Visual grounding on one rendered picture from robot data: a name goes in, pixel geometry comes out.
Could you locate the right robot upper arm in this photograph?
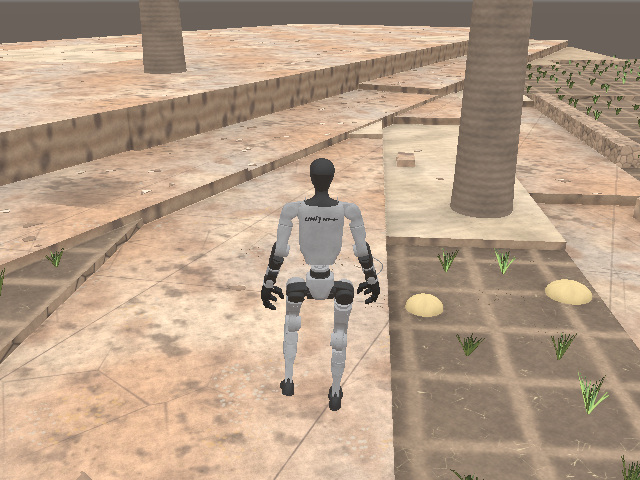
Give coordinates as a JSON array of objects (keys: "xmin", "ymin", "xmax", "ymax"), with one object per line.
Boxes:
[{"xmin": 342, "ymin": 202, "xmax": 369, "ymax": 257}]

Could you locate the robot left hand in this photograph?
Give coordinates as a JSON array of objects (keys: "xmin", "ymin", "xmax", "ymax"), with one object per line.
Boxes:
[{"xmin": 261, "ymin": 285, "xmax": 284, "ymax": 310}]

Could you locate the robot right hand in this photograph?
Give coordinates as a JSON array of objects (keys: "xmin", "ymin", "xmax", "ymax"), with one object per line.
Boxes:
[{"xmin": 357, "ymin": 281, "xmax": 380, "ymax": 304}]

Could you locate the robot right thigh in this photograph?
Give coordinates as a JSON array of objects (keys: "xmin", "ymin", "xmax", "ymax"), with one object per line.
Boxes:
[{"xmin": 330, "ymin": 279, "xmax": 354, "ymax": 351}]

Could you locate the left robot upper arm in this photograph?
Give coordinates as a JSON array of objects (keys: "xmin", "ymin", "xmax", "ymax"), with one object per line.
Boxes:
[{"xmin": 274, "ymin": 201, "xmax": 301, "ymax": 257}]

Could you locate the right robot forearm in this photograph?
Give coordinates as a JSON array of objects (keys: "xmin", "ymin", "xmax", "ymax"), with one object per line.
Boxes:
[{"xmin": 358, "ymin": 242, "xmax": 378, "ymax": 285}]

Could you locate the humanoid robot torso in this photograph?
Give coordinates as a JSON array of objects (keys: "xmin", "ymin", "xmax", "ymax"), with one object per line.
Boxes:
[{"xmin": 297, "ymin": 197, "xmax": 344, "ymax": 300}]

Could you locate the left robot forearm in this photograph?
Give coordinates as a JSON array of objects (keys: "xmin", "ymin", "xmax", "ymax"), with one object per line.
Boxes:
[{"xmin": 263, "ymin": 242, "xmax": 284, "ymax": 288}]

